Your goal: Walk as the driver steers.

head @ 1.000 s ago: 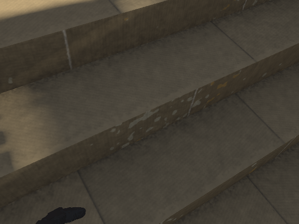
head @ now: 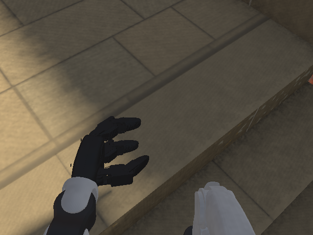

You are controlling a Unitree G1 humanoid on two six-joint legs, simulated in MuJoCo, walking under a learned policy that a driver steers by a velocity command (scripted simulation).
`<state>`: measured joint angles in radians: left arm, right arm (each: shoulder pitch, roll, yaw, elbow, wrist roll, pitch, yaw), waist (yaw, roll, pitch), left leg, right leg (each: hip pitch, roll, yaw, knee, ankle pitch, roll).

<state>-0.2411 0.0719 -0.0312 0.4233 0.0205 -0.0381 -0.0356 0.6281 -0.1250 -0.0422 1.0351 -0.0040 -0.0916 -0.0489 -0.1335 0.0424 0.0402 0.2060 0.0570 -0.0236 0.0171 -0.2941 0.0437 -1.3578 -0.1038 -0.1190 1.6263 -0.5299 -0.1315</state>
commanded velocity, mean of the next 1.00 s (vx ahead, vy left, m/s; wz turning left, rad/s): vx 0.11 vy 0.00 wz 0.40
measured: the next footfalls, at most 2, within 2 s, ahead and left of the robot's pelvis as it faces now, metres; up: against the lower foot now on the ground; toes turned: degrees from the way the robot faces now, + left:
right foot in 0.04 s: +0.29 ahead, -0.13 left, +0.18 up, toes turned -5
left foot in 0.70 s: +0.21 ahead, +0.12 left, +0.18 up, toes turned +28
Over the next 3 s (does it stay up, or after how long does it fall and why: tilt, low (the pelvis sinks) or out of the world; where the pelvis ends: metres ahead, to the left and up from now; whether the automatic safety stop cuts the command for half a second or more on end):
stays up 0.76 0.43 0.34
